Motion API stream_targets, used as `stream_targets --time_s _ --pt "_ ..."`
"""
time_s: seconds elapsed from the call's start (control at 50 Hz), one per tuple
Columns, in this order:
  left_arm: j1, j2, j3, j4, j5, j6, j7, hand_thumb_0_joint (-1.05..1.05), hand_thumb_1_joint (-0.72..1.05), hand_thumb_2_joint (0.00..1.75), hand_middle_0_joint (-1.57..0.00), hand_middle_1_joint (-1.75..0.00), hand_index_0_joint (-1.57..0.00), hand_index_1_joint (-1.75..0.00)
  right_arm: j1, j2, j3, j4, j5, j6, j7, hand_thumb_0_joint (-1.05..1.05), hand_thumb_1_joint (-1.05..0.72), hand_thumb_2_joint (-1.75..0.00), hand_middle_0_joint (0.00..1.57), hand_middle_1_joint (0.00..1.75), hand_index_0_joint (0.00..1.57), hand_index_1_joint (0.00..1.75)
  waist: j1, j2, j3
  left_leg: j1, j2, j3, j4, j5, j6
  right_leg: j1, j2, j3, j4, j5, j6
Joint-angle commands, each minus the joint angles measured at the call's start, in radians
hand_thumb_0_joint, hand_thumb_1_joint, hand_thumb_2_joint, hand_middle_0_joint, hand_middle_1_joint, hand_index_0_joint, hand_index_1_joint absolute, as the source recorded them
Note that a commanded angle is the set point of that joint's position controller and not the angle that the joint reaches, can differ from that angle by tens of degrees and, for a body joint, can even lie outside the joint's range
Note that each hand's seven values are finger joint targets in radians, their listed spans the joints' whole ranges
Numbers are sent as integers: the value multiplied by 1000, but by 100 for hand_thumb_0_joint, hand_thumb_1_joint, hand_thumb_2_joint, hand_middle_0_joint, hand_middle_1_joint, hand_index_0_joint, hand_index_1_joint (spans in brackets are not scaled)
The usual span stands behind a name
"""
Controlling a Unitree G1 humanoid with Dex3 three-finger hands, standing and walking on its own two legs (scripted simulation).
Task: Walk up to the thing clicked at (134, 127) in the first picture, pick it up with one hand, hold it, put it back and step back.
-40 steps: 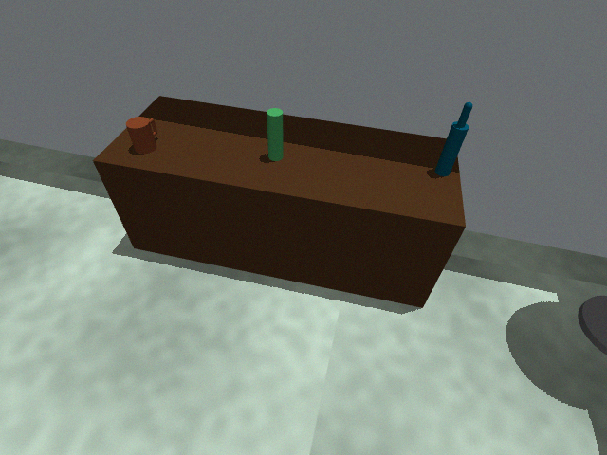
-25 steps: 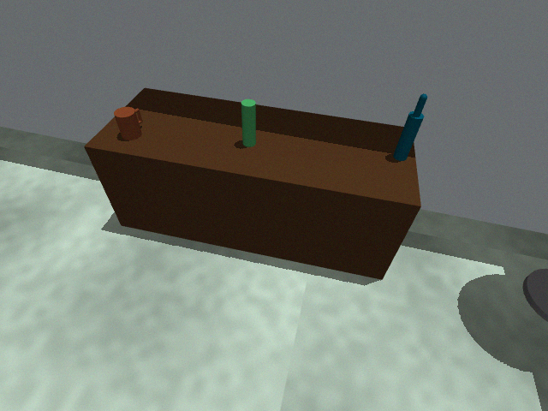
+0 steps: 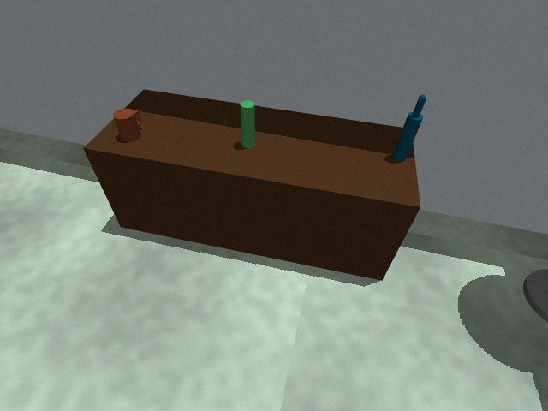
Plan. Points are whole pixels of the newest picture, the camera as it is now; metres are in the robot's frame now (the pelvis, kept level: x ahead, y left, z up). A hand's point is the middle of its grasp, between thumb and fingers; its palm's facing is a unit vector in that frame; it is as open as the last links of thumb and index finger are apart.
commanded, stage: stand
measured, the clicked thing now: (130, 123) +1.18 +0.55 -0.26
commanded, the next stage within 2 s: walk up in 0.32 s
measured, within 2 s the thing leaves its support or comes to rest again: neither
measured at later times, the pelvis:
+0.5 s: pelvis +0.01 +0.02 -0.01, yaw +7 degrees
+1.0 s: pelvis +0.14 +0.18 -0.01, yaw +18 degrees
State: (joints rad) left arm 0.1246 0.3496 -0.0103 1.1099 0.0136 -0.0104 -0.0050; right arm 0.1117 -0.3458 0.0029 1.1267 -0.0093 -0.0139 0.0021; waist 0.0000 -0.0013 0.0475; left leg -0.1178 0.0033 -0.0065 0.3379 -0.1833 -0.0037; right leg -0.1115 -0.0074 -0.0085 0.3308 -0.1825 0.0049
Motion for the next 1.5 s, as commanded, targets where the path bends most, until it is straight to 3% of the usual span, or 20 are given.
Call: stream_targets --time_s 0.0,0.28,0.3,0.36,0.48,0.58,0.66,0.68,0.7,0.72,0.8,0.94,1.0,1.04,1.06,1.08,1.12,1.26,1.38,1.48 --pt "-38 213 43 -55 -5 -25 16 0 90 90 -20 -30 -20 -30 -31 -210 -39 -55 2 -19 -10 0 -90 -90 20 30 20 30 -2 0 -71 15 121 -89 -57 136 26 12 -125 92 -45 126 -29" --pt "-33 209 43 -57 -4 -22 14 0 90 90 -20 -30 -20 -30 -31 -213 -40 -57 2 -19 -9 0 -90 -90 20 30 20 30 1 17 -57 8 121 -91 -70 103 27 4 -123 95 -57 93 -30" --pt "89 370 137 -84 -8 -43 20 0 90 90 -20 -30 -20 -30 -20 -303 -109 -170 -39 11 36 0 -90 -90 20 30 20 30 57 61 -82 -246 53 -141 91 -219 75 185 -116 82 20 -268 -69" --pt "115 411 181 -119 23 -62 42 0 90 90 -20 -30 -20 -30 -69 -261 -113 -245 -67 46 78 0 -90 -90 20 30 20 30 76 -64 -8 -576 85 -82 579 -266 22 168 -486 404 -200 -438 -232" --pt "1 365 176 -215 33 -87 38 0 90 90 -20 -30 -20 -30 37 -251 -155 -287 -51 52 132 0 -90 -90 20 30 20 30 0 -106 59 -473 184 -95 536 -161 -21 10 -373 85 -151 -242 -207" --pt "23 370 172 -233 31 -82 18 0 90 90 -20 -30 -20 -30 52 -233 -160 -296 -34 30 141 0 -90 -90 20 30 20 30 12 -151 32 -221 118 67 335 -30 -16 -137 -262 -113 -26 -190 -139" --pt "57 326 148 -244 38 -64 14 0 90 90 -20 -30 -20 -30 286 -312 -197 -223 -32 24 110 0 -90 -90 20 30 20 30 -116 76 -98 84 13 126 294 -172 38 -255 -206 -179 434 -159 -100" --pt "93 253 125 -259 29 -59 8 0 90 90 -20 -30 -20 -30 405 -380 -216 -206 -38 17 91 0 -90 -90 20 30 20 30 -177 287 -91 158 102 -113 101 -399 112 -387 -131 -191 776 -197 -62" --pt "53 220 109 -305 -12 -66 5 0 90 90 -20 -30 -20 -30 368 -467 -215 -239 -25 5 85 0 -90 -90 20 30 20 30 -152 487 -50 164 280 -642 -160 -418 212 -614 27 -140 884 -434 -25" --pt "17 293 118 -291 9 -68 11 0 90 90 -20 -30 -20 -30 327 -490 -222 -256 -4 6 83 0 -90 -90 20 30 20 30 -137 361 -2 73 373 -776 -201 -425 277 -591 -40 -29 907 -444 -42" --pt "152 310 117 -225 -28 -73 0 0 90 90 -20 -30 -20 -30 175 -336 -163 -324 -7 -12 54 0 -90 -90 20 30 20 30 -3 164 -5 -45 207 -297 -23 -95 211 -449 -143 18 745 -225 -51" --pt "130 285 129 -274 1 -78 -10 0 90 90 -20 -30 -20 -30 208 -322 -156 -384 -15 -27 63 0 -90 -90 20 30 20 30 -22 137 28 -138 227 -282 -61 -119 277 -342 -94 -32 428 -133 -15" --pt "141 268 138 -277 5 -95 -6 0 90 90 -20 -30 -20 -30 193 -288 -144 -412 -15 -23 69 0 -90 -90 20 30 20 30 -11 92 8 -205 177 -218 24 -8 235 -184 -31 -72 310 -47 -22" --pt "295 274 153 -241 5 -106 9 0 90 90 -20 -30 -20 -30 162 -255 -129 -429 -3 -22 68 0 -90 -90 20 30 20 30 81 27 -66 -281 134 -172 223 108 173 79 -12 -64 197 69 -33" --pt "377 321 170 -230 13 -115 20 0 90 90 -20 -30 -20 -30 182 -209 -115 -435 4 -23 68 0 -90 -90 20 30 20 30 125 -96 -106 -347 39 -102 444 43 125 177 -99 54 96 -25 -54" --pt "405 394 187 -249 20 -123 27 0 90 90 -20 -30 -20 -30 239 -160 -102 -441 6 -21 67 0 -90 -90 20 30 20 30 110 -259 -135 -511 -108 -82 680 -300 64 269 -367 491 -39 -237 -115" --pt "236 410 174 -301 -1 -118 32 0 90 90 -20 -30 -20 -30 290 -286 -133 -392 -16 6 51 0 -90 -90 20 30 20 30 33 -74 -42 -539 -9 -151 818 -298 45 83 -499 659 -136 -572 -236" --pt "233 325 149 -306 -3 -131 18 0 90 90 -20 -30 -20 -30 238 -244 -129 -357 -8 -1 80 0 -90 -90 20 30 20 30 20 -146 57 -453 40 -111 661 -91 0 -56 -274 78 -84 19 -178" --pt "272 362 162 -326 9 -123 10 0 90 90 -20 -30 -20 -30 68 -225 -128 -415 -13 -9 102 0 -90 -90 20 30 20 30 66 -153 31 -387 82 -9 386 -58 -4 -23 -277 -51 -2 117 -192" --pt "204 374 150 -351 0 -101 11 0 90 90 -20 -30 -20 -30 188 -254 -152 -361 -17 -20 98 0 -90 -90 20 30 20 30 -50 -61 -63 -51 44 63 231 -4 39 -151 -295 -106 235 109 -154"
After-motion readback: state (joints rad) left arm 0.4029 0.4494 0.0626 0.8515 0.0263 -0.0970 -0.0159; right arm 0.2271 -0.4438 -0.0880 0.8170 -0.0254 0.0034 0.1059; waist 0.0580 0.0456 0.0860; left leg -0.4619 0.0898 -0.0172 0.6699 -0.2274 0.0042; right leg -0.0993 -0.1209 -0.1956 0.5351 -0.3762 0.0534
